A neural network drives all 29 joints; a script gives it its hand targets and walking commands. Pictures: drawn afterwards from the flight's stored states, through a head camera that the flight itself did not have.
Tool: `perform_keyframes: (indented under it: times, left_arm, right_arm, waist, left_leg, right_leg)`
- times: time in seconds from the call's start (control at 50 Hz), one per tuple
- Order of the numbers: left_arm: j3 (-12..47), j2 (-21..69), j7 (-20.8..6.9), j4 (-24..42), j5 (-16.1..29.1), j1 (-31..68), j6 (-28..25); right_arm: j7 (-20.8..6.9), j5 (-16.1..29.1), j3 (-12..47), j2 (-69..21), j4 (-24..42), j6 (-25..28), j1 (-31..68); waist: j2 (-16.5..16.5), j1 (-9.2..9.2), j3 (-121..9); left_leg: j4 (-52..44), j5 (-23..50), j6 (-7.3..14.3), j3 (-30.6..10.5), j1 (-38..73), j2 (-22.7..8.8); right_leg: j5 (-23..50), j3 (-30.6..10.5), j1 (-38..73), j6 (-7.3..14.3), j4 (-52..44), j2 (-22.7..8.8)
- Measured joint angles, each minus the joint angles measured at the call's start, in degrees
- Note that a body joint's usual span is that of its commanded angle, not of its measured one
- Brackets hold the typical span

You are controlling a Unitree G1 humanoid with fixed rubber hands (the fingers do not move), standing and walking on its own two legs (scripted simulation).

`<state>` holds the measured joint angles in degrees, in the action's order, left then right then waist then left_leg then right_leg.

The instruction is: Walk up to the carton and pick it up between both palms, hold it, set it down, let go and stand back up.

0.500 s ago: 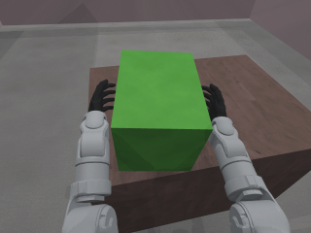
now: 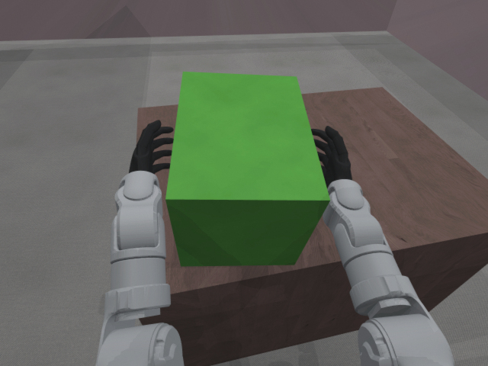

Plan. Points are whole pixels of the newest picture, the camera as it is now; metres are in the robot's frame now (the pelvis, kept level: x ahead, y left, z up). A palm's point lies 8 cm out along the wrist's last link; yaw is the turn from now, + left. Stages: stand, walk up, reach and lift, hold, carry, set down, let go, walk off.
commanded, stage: reach and lift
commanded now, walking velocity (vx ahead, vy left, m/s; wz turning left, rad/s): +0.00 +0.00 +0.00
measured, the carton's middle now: (239, 169) +0.43 +0.00 +0.10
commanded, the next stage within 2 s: hold in 0.62 s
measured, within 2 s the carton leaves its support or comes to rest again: neither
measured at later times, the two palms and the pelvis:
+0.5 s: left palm (140, 167) +0.36 +0.15 +0.18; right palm (338, 169) +0.36 -0.15 +0.16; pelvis +0.00 +0.00 +0.00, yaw +0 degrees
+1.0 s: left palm (133, 164) +0.35 +0.16 +0.20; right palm (337, 164) +0.35 -0.15 +0.18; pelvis -0.01 -0.01 +0.00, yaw +0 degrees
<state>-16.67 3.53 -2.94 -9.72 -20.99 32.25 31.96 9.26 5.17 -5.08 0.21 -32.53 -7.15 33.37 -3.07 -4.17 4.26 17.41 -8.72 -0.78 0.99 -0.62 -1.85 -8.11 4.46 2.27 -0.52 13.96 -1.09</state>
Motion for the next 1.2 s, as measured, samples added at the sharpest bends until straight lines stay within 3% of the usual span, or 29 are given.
perform_keyframes:
  times: [0.9, 1.2]
  left_arm:
    - [-1.0, 0.1, -2.0, 8.7, -1.5, 0.3, 8.9]
    - [-1.2, 0.3, -2.5, 10.9, -1.8, -0.5, 9.7]
  right_arm:
    - [0.7, 2.8, 2.2, 0.3, 4.8, -6.0, 1.6]
    - [1.1, 3.5, 3.0, 0.4, 6.5, -6.8, 1.3]
  waist:
    - [-0.1, -0.45, 0.9]
    - [0.2, -0.92, 1.3]
  left_leg:
    - [-0.9, 0.7, -0.3, -0.3, 2.5, -0.1]
    - [-0.9, 0.5, -0.4, -0.5, 3.0, -0.2]
  right_leg:
    - [0.1, 0.4, 2.4, 0.4, -0.2, 0.1]
    - [0.0, 0.8, 3.1, 0.5, -0.5, 0.3]
